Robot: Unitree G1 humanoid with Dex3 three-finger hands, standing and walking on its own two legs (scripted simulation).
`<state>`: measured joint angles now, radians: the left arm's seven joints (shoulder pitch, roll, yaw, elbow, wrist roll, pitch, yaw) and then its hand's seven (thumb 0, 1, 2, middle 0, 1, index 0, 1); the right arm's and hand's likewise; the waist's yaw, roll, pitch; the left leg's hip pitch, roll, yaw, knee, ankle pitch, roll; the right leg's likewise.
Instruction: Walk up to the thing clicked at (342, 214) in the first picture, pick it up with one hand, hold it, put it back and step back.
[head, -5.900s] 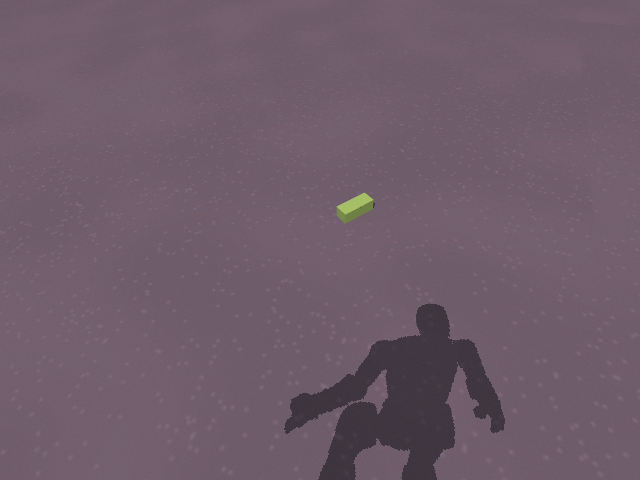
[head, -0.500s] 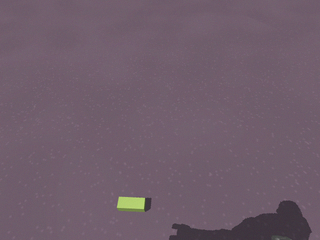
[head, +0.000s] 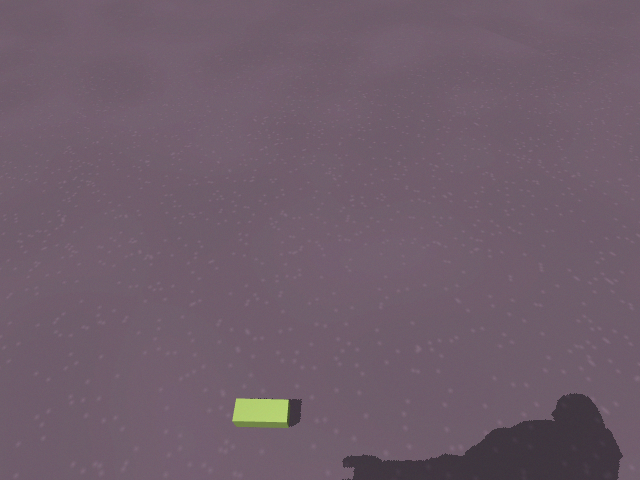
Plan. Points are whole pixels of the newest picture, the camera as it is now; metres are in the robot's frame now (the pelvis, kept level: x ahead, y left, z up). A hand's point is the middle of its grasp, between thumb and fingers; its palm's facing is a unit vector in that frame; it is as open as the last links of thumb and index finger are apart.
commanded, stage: walk up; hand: left
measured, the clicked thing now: (262, 413) +0.44 +0.24 -0.75
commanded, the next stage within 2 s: stand in 0.20 s
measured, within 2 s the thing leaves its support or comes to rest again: neither
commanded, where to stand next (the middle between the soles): +0.05 +0.00 m, yaw +0 degrees
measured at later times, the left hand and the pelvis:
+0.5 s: hand out of the picture +0.10 +0.26 -0.16, palm faces -0.01 -0.94 -0.34, open 7.4 cm; pelvis +0.01 +0.00 +0.00, yaw +0 degrees
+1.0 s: hand out of the picture +0.09 +0.26 -0.16, palm faces -0.01 -0.94 -0.34, open 7.4 cm; pelvis +0.02 +0.00 +0.00, yaw +1 degrees
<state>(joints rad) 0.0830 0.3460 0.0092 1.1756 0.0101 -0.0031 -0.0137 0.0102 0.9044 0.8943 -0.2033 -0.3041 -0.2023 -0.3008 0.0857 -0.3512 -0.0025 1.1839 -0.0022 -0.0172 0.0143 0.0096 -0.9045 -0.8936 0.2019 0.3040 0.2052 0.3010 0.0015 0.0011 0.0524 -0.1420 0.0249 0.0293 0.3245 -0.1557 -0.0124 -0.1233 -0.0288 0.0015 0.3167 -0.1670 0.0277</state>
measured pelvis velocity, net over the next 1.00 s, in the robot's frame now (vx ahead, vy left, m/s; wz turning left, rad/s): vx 0.02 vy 0.00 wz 0.01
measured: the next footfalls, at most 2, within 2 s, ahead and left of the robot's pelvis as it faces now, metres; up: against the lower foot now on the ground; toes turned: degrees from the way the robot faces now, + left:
none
